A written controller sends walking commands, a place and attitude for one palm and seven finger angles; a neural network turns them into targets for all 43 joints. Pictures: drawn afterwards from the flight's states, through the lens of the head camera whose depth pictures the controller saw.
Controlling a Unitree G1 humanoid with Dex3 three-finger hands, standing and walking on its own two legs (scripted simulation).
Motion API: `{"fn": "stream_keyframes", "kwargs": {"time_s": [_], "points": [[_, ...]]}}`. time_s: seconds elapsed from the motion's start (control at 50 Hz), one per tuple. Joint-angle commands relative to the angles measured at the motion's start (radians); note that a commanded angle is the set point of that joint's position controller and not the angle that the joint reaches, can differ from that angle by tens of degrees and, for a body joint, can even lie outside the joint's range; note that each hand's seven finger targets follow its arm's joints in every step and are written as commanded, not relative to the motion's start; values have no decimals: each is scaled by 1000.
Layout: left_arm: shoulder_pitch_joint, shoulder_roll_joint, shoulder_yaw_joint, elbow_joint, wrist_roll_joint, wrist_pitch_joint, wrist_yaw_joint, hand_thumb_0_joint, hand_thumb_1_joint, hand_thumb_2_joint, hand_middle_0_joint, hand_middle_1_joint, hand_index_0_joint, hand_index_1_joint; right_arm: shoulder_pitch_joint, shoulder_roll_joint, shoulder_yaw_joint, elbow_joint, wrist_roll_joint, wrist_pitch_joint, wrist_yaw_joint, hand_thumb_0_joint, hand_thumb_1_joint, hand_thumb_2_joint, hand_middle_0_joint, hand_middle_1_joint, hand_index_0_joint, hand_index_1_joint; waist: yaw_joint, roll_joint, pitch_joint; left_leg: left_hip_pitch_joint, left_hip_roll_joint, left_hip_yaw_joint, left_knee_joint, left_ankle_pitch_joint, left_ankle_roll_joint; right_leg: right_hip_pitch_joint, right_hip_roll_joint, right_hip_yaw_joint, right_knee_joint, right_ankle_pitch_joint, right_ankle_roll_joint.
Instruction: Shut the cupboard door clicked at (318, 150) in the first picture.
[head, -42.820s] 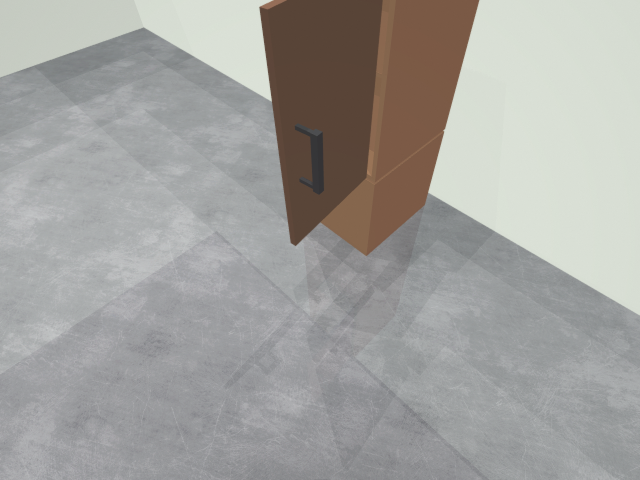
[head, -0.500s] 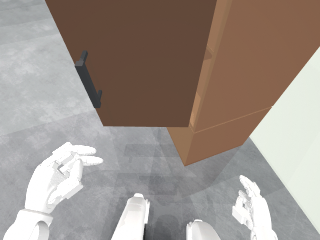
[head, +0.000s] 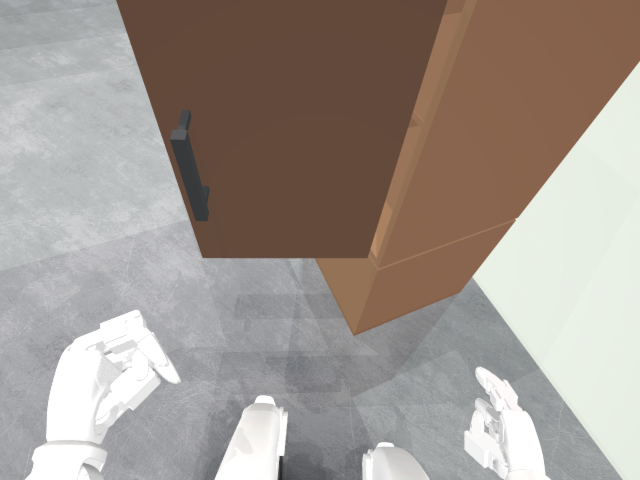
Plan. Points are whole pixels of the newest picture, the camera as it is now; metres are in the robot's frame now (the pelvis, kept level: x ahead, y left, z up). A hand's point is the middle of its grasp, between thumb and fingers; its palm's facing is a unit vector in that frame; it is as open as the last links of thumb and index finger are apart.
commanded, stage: raise the hand and make a fist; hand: left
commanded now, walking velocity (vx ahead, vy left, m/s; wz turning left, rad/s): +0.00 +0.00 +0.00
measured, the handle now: (194, 170) +0.50 +0.23 +0.06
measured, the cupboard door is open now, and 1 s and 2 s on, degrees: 69 69 69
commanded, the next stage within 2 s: bring the fist close to the handle in 0.74 s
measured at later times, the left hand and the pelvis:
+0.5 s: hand (178, 358) +0.24 +0.18 +0.05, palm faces +0.09 -1.00 -0.03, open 3.1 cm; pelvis +0.01 -0.01 +0.01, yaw +0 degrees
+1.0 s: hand (180, 332) +0.26 +0.18 +0.06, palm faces +0.14 -0.99 -0.04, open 3.1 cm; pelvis +0.02 -0.02 +0.00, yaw +0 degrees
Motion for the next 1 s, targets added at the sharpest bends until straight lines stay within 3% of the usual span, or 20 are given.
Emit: {"fn": "stream_keyframes", "kwargs": {"time_s": [0.0, 0.06, 0.14, 0.16, 0.2, 0.26, 0.34, 0.38, 0.44, 0.56, 0.6, 0.68, 0.78, 0.86, 0.88, 0.92, 0.98], "points": [[-7, 32, 24, -154, 9, -53, 37, 0, 900, 900, -1282, -1480, -1282, -1480, -42, -147, -46, -151, -3, -33, 7, 0, -900, -900, 200, 300, 200, 300, -12, 67, -143, 399, 4, -85, -313, -263, 0, -121, 19, -54, -210, 34, -49], [-42, 32, -10, -70, 24, -26, 7, 0, 900, 900, -1300, -1500, -1300, -1500, -29, -159, -36, -154, -1, -28, 4, 0, -900, -900, 200, 300, 200, 300, -30, 31, -78, 343, -3, -80, -316, -317, 6, -116, 17, -45, -236, -5, -48], [-113, 81, 21, -119, 13, -49, -27, 0, 900, 900, -1300, -1500, -1300, -1500, -22, -163, -33, -170, -5, -36, -2, 0, -900, -900, 200, 300, 200, 300, -16, 32, -155, 366, -9, -60, -282, -243, 10, -89, 12, -29, -240, 13, -51], [-132, 125, 62, -145, 11, -62, -20, 0, 900, 900, -1300, -1500, -1300, -1500, -19, -164, -32, -167, -7, -37, -5, 0, -900, -900, 200, 300, 200, 300, -2, 55, -171, 371, -10, -58, -277, -230, 10, -77, 15, -24, -233, 22, -55], [-148, 124, 76, -194, 0, -93, -9, 0, 900, 900, -1300, -1500, -1300, -1500, -32, -155, -31, -173, -11, -43, -1, 0, -900, -900, 200, 300, 200, 300, 11, 101, -210, 408, -11, -54, -275, -200, 6, -78, 12, -25, -223, 40, -59], [-124, 131, 101, -196, -5, -114, 11, 0, 900, 900, -1300, -1500, -1300, -1500, -30, -150, -32, -161, -15, -42, 4, 0, -900, -900, 200, 300, 200, 300, 20, 108, -233, 411, -10, -50, -261, -158, 6, -65, 18, -24, -215, 67, -62], [-72, 59, 29, -114, -1, -75, -4, 0, 900, 900, -1300, -1500, -1300, -1500, -26, -151, -35, -156, -7, -34, 13, 0, -900, -900, 200, 300, 200, 300, 2, 76, -184, 381, -11, -28, -249, -130, 9, -60, 14, -18, -243, 73, -54], [-57, 48, 7, -85, 1, -39, -21, 0, 900, 900, -1300, -1500, -1300, -1500, -23, -154, -37, -159, 1, -28, 12, 0, -900, -900, 200, 300, 200, 300, -3, 50, -171, 369, -13, -22, -251, -119, 14, -47, 13, -14, -258, 73, -50], [-76, 78, 30, -91, -4, -16, -31, 0, 900, 900, -1300, -1500, -1300, -1500, -16, -155, -42, -163, 3, -23, 4, 0, -900, -900, 200, 300, 200, 300, -3, 12, -182, 360, -17, 0, -226, -61, 19, -21, 10, 5, -278, 86, -45], [-132, 121, 112, -149, -15, -113, 14, 0, 900, 900, -1300, -1500, -1300, -1500, -16, -144, -48, -141, -14, -26, 2, 0, -900, -900, 200, 300, 200, 300, 14, 26, -244, 375, -15, 9, -172, 62, 19, -14, 12, 7, -224, 196, -50], [-118, 83, 81, -127, -13, -132, 12, 0, 900, 900, -1300, -1500, -1300, -1500, -16, -141, -48, -139, -15, -25, 9, 0, -900, -900, 200, 300, 200, 300, 10, 40, -241, 381, -16, 12, -170, 68, 15, -26, 9, 3, -215, 206, -50], [-70, 50, 28, -69, -5, -99, -23, 0, 900, 900, -1300, -1500, -1300, -1500, -10, -149, -51, -145, -6, -11, 14, 0, -900, -900, 200, 300, 200, 300, 4, 21, -227, 376, -15, 15, -182, 60, 19, -16, 8, 7, -233, 210, -46], [-79, 78, 50, -90, -12, -41, -46, 0, 900, 900, -1300, -1500, -1300, -1500, -6, -151, -52, -161, 1, 7, 3, 0, -900, -900, 200, 300, 200, 300, 9, -6, -244, 389, -19, 24, -190, 86, 24, 28, 7, 16, -249, 252, -40], [-173, 125, 117, -124, -20, -92, -12, 0, 900, 900, -1300, -1500, -1300, -1500, -7, -146, -50, -146, -10, 9, -6, 0, -900, -900, 200, 300, 200, 300, 3, -14, -246, 380, -16, 21, -159, 105, 24, 9, 10, 17, -227, 280, -39], [-202, 105, 100, -124, -17, -109, -8, 0, 900, 900, -1300, -1500, -1300, -1500, -12, -144, -47, -142, -14, 7, -4, 0, -900, -900, 200, 300, 200, 300, 0, 17, -245, 383, -19, 22, -154, 104, 22, -7, 7, 14, -218, 272, -43], [-246, 89, 86, -83, -11, -135, -5, 0, 900, 900, -1300, -1500, -1300, -1500, -10, -146, -46, -127, -16, 5, 0, 0, -900, -900, 200, 300, 200, 300, -14, 15, -234, 378, -15, 14, -149, 78, 19, -47, 10, 7, -211, 231, -45], [-294, 64, 40, -18, -4, -124, -28, 0, 900, 900, -1300, -1500, -1300, -1500, -7, -157, -44, -120, -13, 5, 1, 0, -900, -900, 200, 300, 200, 300, -29, 26, -218, 375, -13, 10, -157, 34, 20, -72, 11, 7, -224, 183, -46]]}}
